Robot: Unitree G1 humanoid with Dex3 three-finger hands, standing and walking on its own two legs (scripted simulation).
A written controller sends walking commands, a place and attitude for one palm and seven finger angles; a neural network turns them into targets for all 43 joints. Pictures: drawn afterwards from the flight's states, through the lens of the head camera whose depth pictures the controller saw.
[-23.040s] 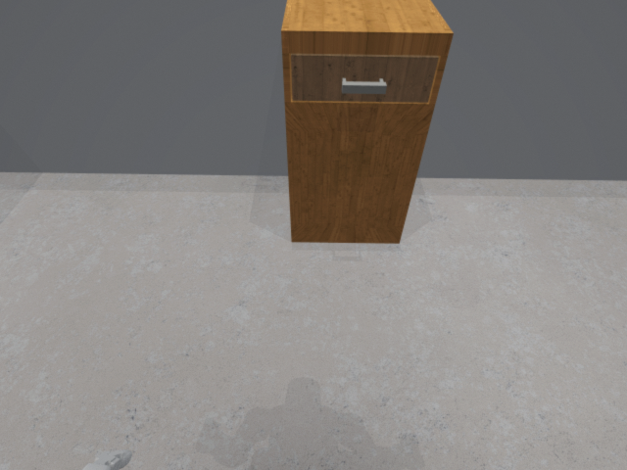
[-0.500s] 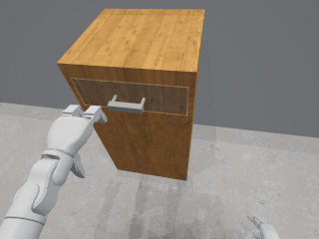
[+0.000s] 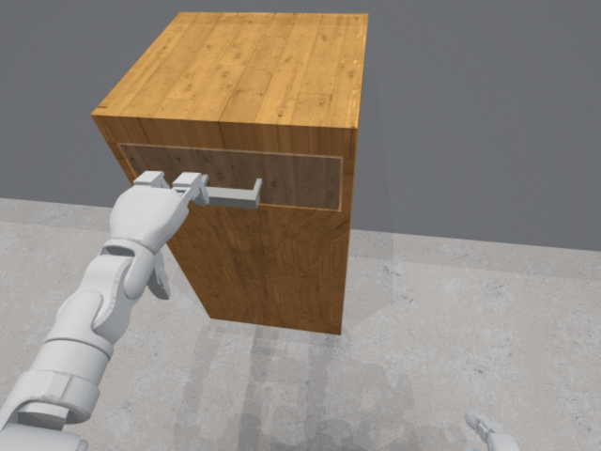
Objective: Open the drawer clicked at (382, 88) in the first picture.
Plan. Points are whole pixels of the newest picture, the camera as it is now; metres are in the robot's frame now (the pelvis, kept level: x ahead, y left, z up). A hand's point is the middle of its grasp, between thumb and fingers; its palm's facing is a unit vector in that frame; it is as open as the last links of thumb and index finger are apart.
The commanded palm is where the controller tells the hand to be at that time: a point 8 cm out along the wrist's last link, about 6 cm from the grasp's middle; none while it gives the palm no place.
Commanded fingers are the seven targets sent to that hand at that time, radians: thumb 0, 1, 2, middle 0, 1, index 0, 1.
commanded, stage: move the hooked fingers above the handle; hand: left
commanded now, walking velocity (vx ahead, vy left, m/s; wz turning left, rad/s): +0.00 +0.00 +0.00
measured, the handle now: (228, 189) +0.57 +0.21 -0.03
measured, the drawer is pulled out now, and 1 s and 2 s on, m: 0.00 0.00 0.00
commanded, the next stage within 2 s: none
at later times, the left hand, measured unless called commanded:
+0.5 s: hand (185, 205) +0.44 +0.23 +0.06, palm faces +0.00 +0.00 -1.00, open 13.8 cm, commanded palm +0.42 +0.23 +0.11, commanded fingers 0.00 -0.50 0.30 -0.30 -1.20 -0.30 -1.20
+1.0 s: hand (200, 194) +0.49 +0.23 +0.03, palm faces -0.10 +0.02 -0.99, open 13.9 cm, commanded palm +0.49 +0.21 +0.09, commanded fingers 0.00 -0.50 0.30 -0.30 -1.20 -0.30 -1.20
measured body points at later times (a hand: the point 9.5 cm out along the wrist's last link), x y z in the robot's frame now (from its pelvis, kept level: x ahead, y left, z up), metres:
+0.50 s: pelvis +0.01 +0.01 -0.01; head +0.06 -0.02 +0.44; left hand +0.43 +0.23 +0.11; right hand +0.09 -0.26 -0.15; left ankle -0.01 +0.12 -0.74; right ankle +0.01 -0.13 -0.74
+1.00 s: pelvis +0.01 +0.01 -0.02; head +0.10 -0.01 +0.42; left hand +0.49 +0.22 +0.09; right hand +0.04 -0.27 -0.16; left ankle -0.01 +0.12 -0.74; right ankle +0.01 -0.13 -0.74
